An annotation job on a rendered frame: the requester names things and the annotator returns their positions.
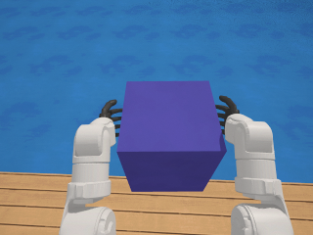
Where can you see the carton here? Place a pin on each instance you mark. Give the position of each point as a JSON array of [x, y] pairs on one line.
[[170, 138]]

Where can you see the right robot forearm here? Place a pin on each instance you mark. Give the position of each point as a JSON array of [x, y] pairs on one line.
[[255, 161]]

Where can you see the robot left hand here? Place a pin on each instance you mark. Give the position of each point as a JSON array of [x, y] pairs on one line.
[[107, 113]]

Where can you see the robot right upper arm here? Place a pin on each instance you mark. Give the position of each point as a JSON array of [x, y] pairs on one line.
[[259, 219]]

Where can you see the left robot forearm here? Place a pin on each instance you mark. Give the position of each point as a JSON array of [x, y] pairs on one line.
[[90, 170]]

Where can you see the robot right hand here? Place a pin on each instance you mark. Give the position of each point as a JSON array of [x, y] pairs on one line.
[[230, 110]]

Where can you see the robot left upper arm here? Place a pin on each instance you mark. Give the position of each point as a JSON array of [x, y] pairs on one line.
[[89, 221]]

